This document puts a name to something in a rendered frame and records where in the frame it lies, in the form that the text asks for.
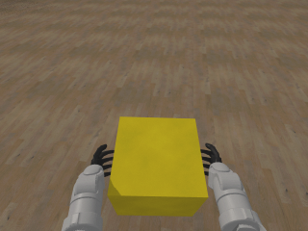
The left robot forearm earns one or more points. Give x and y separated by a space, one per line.
86 201

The robot right hand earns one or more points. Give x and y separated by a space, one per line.
215 158

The carton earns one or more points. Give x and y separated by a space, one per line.
157 168

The right robot forearm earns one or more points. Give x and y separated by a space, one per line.
235 212

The robot left hand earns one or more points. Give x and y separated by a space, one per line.
98 155

